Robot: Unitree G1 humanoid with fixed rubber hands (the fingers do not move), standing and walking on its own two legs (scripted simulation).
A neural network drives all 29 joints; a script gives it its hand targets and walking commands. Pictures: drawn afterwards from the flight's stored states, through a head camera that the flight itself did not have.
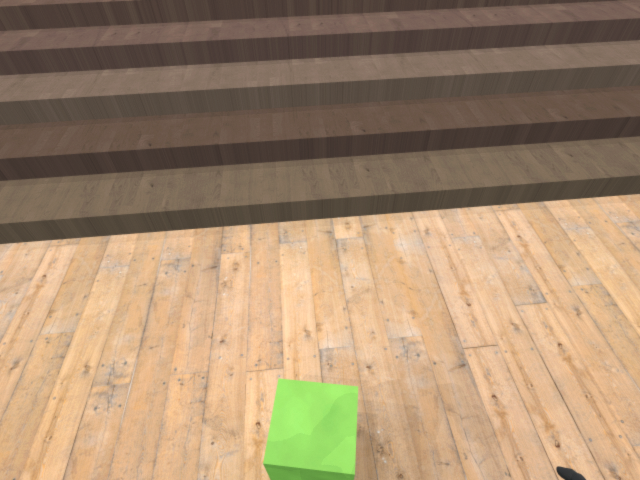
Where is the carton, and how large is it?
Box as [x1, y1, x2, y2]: [263, 378, 357, 479]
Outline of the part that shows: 278,378 263,464 270,479 353,479 355,459 357,386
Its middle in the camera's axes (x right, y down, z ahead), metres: -0.01 +0.54 +1.04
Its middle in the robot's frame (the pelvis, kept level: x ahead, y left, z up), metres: +0.37 +0.04 -0.66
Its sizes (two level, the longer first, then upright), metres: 0.210 0.200 0.250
